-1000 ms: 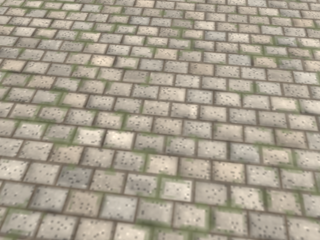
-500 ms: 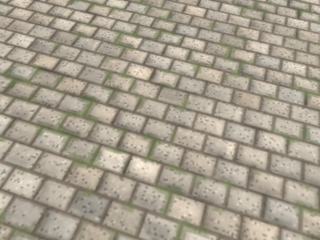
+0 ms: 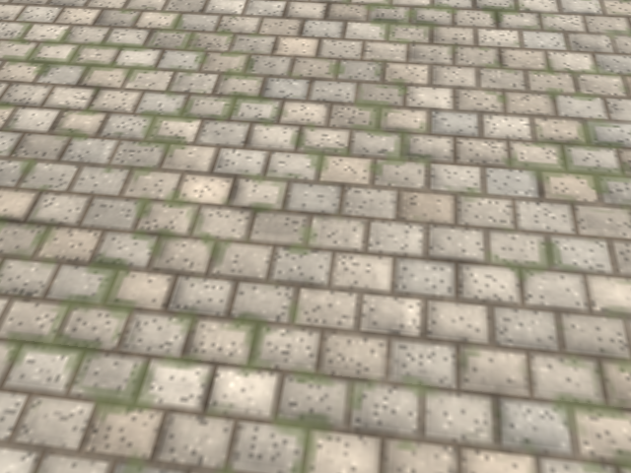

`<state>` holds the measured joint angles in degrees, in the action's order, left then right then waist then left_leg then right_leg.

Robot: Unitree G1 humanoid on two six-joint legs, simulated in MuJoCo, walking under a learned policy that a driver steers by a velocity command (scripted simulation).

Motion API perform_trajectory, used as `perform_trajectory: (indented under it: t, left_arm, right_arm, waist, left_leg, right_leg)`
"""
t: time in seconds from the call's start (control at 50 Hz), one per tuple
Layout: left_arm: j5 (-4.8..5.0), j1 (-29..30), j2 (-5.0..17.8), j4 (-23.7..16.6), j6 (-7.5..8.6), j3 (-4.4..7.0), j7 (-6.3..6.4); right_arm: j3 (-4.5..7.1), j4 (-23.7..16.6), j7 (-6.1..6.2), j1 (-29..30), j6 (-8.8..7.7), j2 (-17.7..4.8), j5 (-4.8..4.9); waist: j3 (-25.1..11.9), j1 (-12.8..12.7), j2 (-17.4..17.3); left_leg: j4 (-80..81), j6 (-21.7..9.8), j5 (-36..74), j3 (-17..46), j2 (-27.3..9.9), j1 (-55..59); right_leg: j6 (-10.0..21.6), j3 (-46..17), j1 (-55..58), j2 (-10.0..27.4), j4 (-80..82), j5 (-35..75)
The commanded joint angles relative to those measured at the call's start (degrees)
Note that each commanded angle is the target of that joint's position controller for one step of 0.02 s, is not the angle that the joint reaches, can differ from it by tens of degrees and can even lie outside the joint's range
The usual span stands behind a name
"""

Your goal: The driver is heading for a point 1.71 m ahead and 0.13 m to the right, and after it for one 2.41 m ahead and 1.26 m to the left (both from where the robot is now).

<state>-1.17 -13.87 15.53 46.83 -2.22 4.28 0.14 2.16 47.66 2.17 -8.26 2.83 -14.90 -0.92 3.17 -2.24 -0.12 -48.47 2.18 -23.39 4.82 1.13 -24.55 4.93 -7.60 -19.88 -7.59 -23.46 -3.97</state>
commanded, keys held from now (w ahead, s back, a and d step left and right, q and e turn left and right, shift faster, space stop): e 0.30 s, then no key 0.30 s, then q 0.40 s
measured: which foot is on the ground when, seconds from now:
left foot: up 0.00-0.12, down 0.14-0.58, up 0.60-0.98, down 1.00-1.00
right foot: down 0.00-0.14, up 0.16-0.56, down 0.58-1.00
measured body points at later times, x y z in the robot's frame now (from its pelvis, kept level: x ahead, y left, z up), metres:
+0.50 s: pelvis +0.00 +0.04 +0.00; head +0.03 +0.04 +0.45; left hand +0.19 +0.26 -0.13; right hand +0.01 -0.25 -0.11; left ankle +0.01 +0.13 -0.74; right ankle -0.06 -0.08 -0.70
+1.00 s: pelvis -0.03 +0.05 -0.01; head +0.00 +0.06 +0.44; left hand +0.14 +0.30 -0.14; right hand +0.01 -0.24 -0.13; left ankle -0.03 +0.13 -0.74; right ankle -0.05 -0.07 -0.74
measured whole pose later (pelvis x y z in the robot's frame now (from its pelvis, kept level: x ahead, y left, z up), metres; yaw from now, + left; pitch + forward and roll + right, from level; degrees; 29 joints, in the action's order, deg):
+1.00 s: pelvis -0.03 +0.05 -0.01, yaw -7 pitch -1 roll -1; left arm -1.3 -7.8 16.3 48.5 -2.4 2.7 1.8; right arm 2.9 46.9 -0.7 -14.6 2.5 -15.3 -0.7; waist 3.7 1.2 1.2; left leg -33.6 -2.3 -19.6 -2.4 0.8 -13.3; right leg 0.3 7.4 -13.3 2.3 -33.5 -18.9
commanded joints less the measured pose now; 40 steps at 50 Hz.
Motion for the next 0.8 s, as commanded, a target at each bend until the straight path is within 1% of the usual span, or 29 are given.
perform_trajectory:
  t: [0.02,0.08,0.1,0.12,0.14,0.16,0.18,0.2,0.22,0.24,0.26,0.3,0.32,0.36,0.42,0.48,0.52,0.54,0.56,0.58,0.6,0.62,0.64,0.66,0.68,0.7,0.74,0.76,0.8]
  left_arm:
    - [-0.28,-0.70,9.22,-3.21,-0.02,2.52,-0.01]
    - [-0.19,1.40,9.05,-3.72,-0.50,2.73,-0.47]
    - [0.11,2.59,8.95,-3.97,-0.71,2.78,-0.57]
    - [0.67,3.83,8.54,-4.39,-0.78,2.69,-0.53]
    - [1.28,2.74,6.12,-5.00,-0.61,2.08,-0.36]
    - [2.02,1.45,3.58,-6.13,-0.18,1.67,-0.15]
    - [-0.57,2.31,8.63,-5.01,0.16,2.76,0.22]
    - [-0.78,1.59,9.24,-4.44,0.21,3.13,-0.11]
    - [-0.85,-0.43,8.42,-3.40,-0.09,3.04,-0.51]
    - [-0.90,-2.00,7.94,-2.71,-0.65,2.95,-0.90]
    - [-0.73,-2.76,7.80,-2.29,-1.11,2.79,-1.39]
    - [-0.25,0.08,7.31,-3.38,-1.59,2.28,-1.99]
    - [-0.10,1.94,6.70,-4.10,-1.66,1.90,-2.11]
    - [0.11,4.03,5.77,-4.92,-1.86,1.31,-2.19]
    - [0.52,4.68,4.81,-5.08,-2.08,0.50,-2.00]
    - [1.07,5.15,4.19,-5.22,-2.01,-0.31,-1.35]
    - [1.30,4.21,3.97,-4.88,-1.64,-0.67,-0.87]
    - [1.18,2.53,3.40,-4.12,-1.21,-0.95,-0.63]
    - [0.55,1.55,3.69,-3.63,-0.50,-1.21,-0.29]
    - [-0.68,0.54,6.75,-3.55,0.44,-0.93,0.14]
    - [-0.17,3.28,11.08,-4.35,0.98,-0.52,0.48]
    - [0.03,2.13,6.54,-3.10,1.53,-1.68,0.91]
    - [-0.24,4.61,3.51,-2.89,1.98,-2.92,1.15]
    - [-0.53,7.06,2.73,-2.71,2.10,-3.46,1.53]
    - [-0.44,7.99,3.55,-2.36,2.17,-3.44,2.03]
    - [-0.14,7.67,5.24,-1.94,2.18,-2.96,2.41]
    - [0.52,5.78,7.16,-1.26,1.75,-2.18,2.46]
    - [0.61,5.34,7.37,-1.08,1.46,-1.93,2.44]
    - [0.31,5.18,7.37,-0.88,0.90,-1.48,2.44]
  right_arm:
    - [0.82,-3.73,0.41,-1.15,-1.21,-4.50,0.49]
    - [0.69,-3.60,0.74,-5.13,-2.12,-4.74,1.17]
    - [0.71,-3.15,0.96,-7.72,-2.43,-4.75,1.27]
    - [0.88,-2.65,1.35,-10.45,-2.80,-5.24,1.01]
    - [1.83,-3.18,1.94,-10.16,-3.07,-9.42,0.24]
    - [3.03,-5.68,2.01,-5.88,-2.86,-15.34,-0.56]
    - [2.78,-6.44,1.58,-1.67,-2.62,-13.91,-1.47]
    - [1.62,-7.24,1.29,-0.18,-2.84,-9.56,-1.26]
    - [0.96,-7.57,1.00,1.93,-3.03,-7.15,-0.84]
    - [0.76,-8.21,0.92,2.61,-3.15,-6.75,-0.58]
    - [0.69,-8.75,0.96,2.04,-3.13,-6.67,-0.61]
    - [0.90,-8.24,0.72,-2.20,-3.06,-7.15,-0.69]
    - [1.12,-7.49,0.63,-5.12,-3.09,-7.53,-0.63]
    - [1.65,-6.18,0.50,-8.83,-3.20,-8.62,-0.54]
    - [1.93,-5.87,-0.12,-8.24,-3.30,-9.21,-0.61]
    - [2.14,-5.51,-1.03,-7.12,-3.16,-9.88,-0.73]
    - [2.31,-4.74,-1.35,-7.04,-2.78,-10.26,-0.48]
    - [2.29,-4.43,-1.39,-6.31,-2.49,-10.16,-0.11]
    - [2.13,-3.96,-1.33,-6.61,-2.34,-9.60,0.14]
    - [1.38,-4.35,-1.44,-8.42,-2.46,-6.86,0.17]
    - [-0.17,-6.13,-1.55,-8.68,-2.55,-1.79,0.42]
    - [0.04,-4.34,-0.87,-7.17,-1.43,-3.80,0.39]
    - [0.10,-3.56,-1.08,-7.59,-0.88,-4.07,0.80]
    - [0.31,-2.76,-1.33,-7.20,-0.79,-4.46,0.91]
    - [0.74,-2.22,-1.53,-7.14,-0.78,-5.47,0.65]
    - [1.12,-1.61,-1.71,-7.98,-0.83,-6.43,0.31]
    - [1.44,-0.77,-1.79,-9.09,-0.79,-6.47,0.35]
    - [1.50,-0.81,-1.77,-8.90,-0.62,-6.03,0.48]
    - [1.54,-1.37,-1.84,-7.74,-0.16,-5.22,0.42]
  waist:
    - [-6.31,0.10,7.61]
    - [-6.44,1.63,8.50]
    - [-6.30,3.07,8.41]
    - [-5.73,4.75,7.67]
    - [-4.95,3.56,0.75]
    - [-4.94,1.98,-12.31]
    - [-1.77,1.51,-7.24]
    - [-1.88,-0.08,-4.57]
    - [-1.57,-1.70,-3.72]
    - [-2.50,-2.08,-5.71]
    - [-2.90,-1.40,-7.55]
    - [-3.22,1.11,-7.29]
    - [-3.51,2.73,-7.26]
    - [-4.26,4.51,-8.03]
    - [-4.85,4.45,-9.46]
    - [-5.36,4.47,-11.00]
    - [-5.53,3.74,-11.25]
    - [-5.58,2.19,-10.14]
    - [-5.61,1.18,-7.91]
    - [-8.66,1.92,-0.79]
    - [-6.98,3.76,11.76]
    - [-7.46,0.88,9.58]
    - [-5.00,2.43,8.56]
    - [-3.42,3.10,8.27]
    - [-2.27,3.51,9.40]
    - [-2.89,3.50,9.98]
    - [-4.11,2.74,8.00]
    - [-3.84,2.43,7.30]
    - [-2.20,1.96,7.19]
  left_leg:
    - [3.75,-0.67,-0.63,-1.29,1.92,0.78]
    - [13.05,-2.70,-1.10,-1.35,3.60,7.68]
    - [19.23,-3.57,1.22,-1.73,4.07,11.79]
    - [27.97,-4.44,5.22,-1.62,3.38,17.18]
    - [36.31,-6.36,0.65,6.97,-4.98,20.64]
    - [41.22,-12.15,-4.62,25.05,-20.93,20.71]
    - [39.72,-15.86,3.65,23.40,-23.60,11.67]
    - [37.26,-15.63,12.65,18.26,-20.51,8.70]
    - [35.32,-13.70,18.71,11.50,-16.32,8.74]
    - [33.93,-12.38,22.61,7.05,-13.58,11.11]
    - [32.63,-12.34,27.98,4.21,-12.50,13.33]
    - [30.50,-13.04,35.87,1.93,-12.64,18.95]
    - [29.59,-13.65,39.05,2.21,-13.23,22.03]
    - [28.11,-14.45,42.75,2.76,-14.51,26.35]
    - [26.95,-14.53,42.98,1.65,-14.91,25.43]
    - [25.60,-14.54,44.44,0.67,-14.74,21.43]
    - [23.70,-14.11,45.54,1.00,-14.69,20.58]
    - [21.94,-12.73,43.77,0.23,-13.88,19.11]
    - [20.34,-9.95,38.91,-0.58,-13.09,15.37]
    - [15.75,-6.40,26.87,-2.76,-10.65,8.70]
    - [13.79,-3.03,-0.02,-7.80,-3.18,1.59]
    - [9.95,-2.87,-8.96,-4.29,-4.26,6.32]
    - [9.33,-3.02,-8.07,-3.16,-3.96,6.81]
    - [10.16,-2.97,-5.42,-2.56,-3.66,7.16]
    - [10.10,-2.69,-2.45,-3.21,-2.92,7.25]
    - [8.53,-2.32,-1.15,-3.68,-1.89,7.39]
    - [3.33,-1.68,-3.00,-4.31,-0.65,5.72]
    - [1.12,-1.47,-4.07,-4.43,-0.72,4.71]
    - [-1.17,-1.34,-5.22,-4.86,-1.23,2.63]
  right_leg:
    - [6.72,-20.36,6.45,14.38,9.60,-13.72]
    - [5.13,-22.72,4.45,13.51,9.22,-11.25]
    - [3.68,-22.67,2.68,12.48,8.70,-12.04]
    - [1.09,-21.40,-0.66,10.23,7.49,-15.73]
    - [-2.53,-16.65,-5.74,5.38,0.83,-23.22]
    - [-5.03,-2.65,-13.52,-4.26,-15.44,-25.91]
    - [-5.72,0.55,-13.77,-0.56,-27.76,-26.10]
    - [-5.64,0.23,-9.85,0.97,-34.15,-23.65]
    - [-5.67,0.74,-9.37,1.27,-38.75,-20.58]
    - [-5.96,1.56,-10.18,1.35,-42.51,-18.78]
    - [-6.59,2.81,-11.62,1.60,-45.09,-18.69]
    - [-7.92,4.31,-14.41,2.72,-43.60,-18.90]
    - [-8.42,4.22,-15.30,2.98,-41.28,-19.41]
    - [-8.76,3.69,-15.21,2.94,-36.56,-20.83]
    - [-8.02,4.90,-9.48,3.45,-27.89,-22.65]
    - [-6.46,8.29,-0.82,3.59,-18.61,-23.63]
    - [-5.27,9.49,3.35,3.56,-10.57,-20.47]
    - [-4.45,10.05,7.49,3.69,-2.05,-14.07]
    - [-3.71,8.06,13.78,5.29,7.82,-4.02]
    - [-2.43,-1.89,23.14,13.61,10.37,0.06]
    - [3.60,-14.03,22.24,26.11,7.47,22.48]
    - [9.05,-11.62,17.27,27.65,6.18,23.15]
    - [8.79,-8.34,15.44,25.39,6.93,20.25]
    - [6.63,-4.99,14.28,22.52,7.37,17.14]
    - [4.78,-2.16,14.03,20.21,6.83,19.03]
    - [4.41,0.07,14.89,19.15,5.32,23.72]
    - [5.65,1.50,16.33,20.17,3.31,27.84]
    - [6.41,1.54,15.89,21.04,3.24,26.18]
    - [7.42,1.45,14.32,22.14,3.80,19.90]
Keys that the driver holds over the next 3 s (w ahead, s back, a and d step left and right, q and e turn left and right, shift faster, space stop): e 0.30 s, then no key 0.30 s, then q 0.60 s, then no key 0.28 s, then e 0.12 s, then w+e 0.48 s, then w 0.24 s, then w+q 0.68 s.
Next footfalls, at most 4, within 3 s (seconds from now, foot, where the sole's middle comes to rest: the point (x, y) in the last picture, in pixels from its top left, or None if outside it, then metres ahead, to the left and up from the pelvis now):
0.14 left None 0.05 0.12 -0.78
0.58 right None -0.02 -0.08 -0.78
1.00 left None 0.01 0.13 -0.78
1.56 right None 0.02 -0.06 -0.77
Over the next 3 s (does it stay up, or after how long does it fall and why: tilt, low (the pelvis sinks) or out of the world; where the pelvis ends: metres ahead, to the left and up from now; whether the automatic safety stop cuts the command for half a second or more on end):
stays up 0.58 -0.04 0.00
